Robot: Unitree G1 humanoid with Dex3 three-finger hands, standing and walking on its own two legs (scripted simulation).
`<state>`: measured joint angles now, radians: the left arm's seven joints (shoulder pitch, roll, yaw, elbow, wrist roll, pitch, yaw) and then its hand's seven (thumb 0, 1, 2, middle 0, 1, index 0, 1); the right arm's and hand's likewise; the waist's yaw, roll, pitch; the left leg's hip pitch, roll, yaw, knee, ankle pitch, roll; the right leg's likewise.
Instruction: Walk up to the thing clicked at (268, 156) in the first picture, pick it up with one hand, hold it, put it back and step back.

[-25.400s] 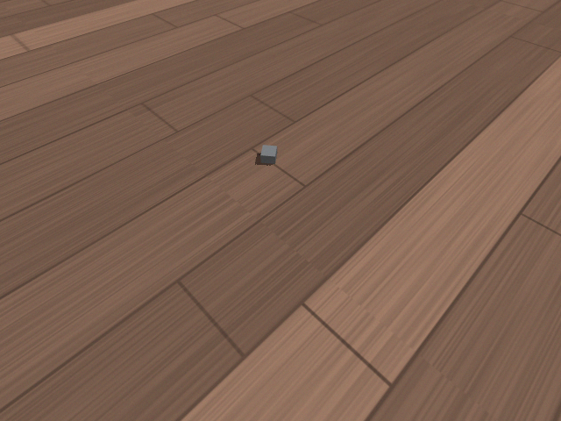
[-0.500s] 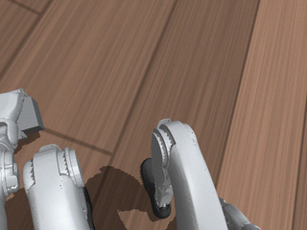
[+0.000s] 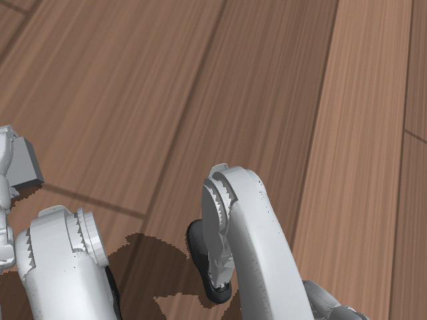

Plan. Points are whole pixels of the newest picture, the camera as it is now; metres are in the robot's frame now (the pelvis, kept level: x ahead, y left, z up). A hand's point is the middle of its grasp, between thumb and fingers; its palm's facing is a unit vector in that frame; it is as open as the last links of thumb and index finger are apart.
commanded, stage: rest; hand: left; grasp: from above
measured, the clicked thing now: (11, 166) +0.41 +0.27 -0.25
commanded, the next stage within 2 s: open in 0.50 s
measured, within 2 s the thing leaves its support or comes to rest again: rests again in 1.14 s
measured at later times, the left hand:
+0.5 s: hand (0, 176) +0.39 +0.29 -0.23, palm faces -0.43 -0.12 -0.89, open 11.4 cm
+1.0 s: hand (2, 173) +0.40 +0.28 -0.24, palm faces -0.44 -0.14 -0.89, open 12.8 cm
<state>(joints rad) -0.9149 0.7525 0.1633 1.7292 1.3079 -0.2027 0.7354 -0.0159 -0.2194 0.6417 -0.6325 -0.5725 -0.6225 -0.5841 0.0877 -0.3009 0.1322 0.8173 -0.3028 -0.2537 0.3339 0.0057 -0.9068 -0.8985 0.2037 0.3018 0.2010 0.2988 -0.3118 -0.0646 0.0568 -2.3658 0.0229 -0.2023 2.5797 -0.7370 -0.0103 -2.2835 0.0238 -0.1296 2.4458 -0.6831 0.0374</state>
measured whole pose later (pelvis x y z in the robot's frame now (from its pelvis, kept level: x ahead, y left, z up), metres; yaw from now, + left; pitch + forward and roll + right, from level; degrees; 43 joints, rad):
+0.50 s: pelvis -0.01 +0.00 +0.00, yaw -1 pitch +27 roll -12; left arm -0.91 0.80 0.11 1.78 1.32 -0.23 0.78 -0.02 -0.22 0.65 -0.63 -0.58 -0.63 -0.58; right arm 0.08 -0.31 0.18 0.82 -0.32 -0.29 0.36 0.01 -0.91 -0.90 0.20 0.30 0.20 0.30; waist -0.33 -0.09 0.09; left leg -2.35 0.02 -0.23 2.59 -0.73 0.00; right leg -2.25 0.03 -0.15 2.43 -0.67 0.05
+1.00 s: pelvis -0.01 +0.00 +0.00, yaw -2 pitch +26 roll -12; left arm -0.93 0.84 0.11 1.77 1.27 -0.23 0.75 0.00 -0.33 0.85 -0.38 -0.71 -0.34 -0.76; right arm 0.07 -0.34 0.21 0.81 -0.31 -0.33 0.37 0.01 -0.90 -0.90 0.20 0.30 0.20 0.30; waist -0.34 -0.11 0.13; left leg -2.33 0.02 -0.25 2.58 -0.73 -0.01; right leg -2.23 0.04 -0.17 2.42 -0.66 0.04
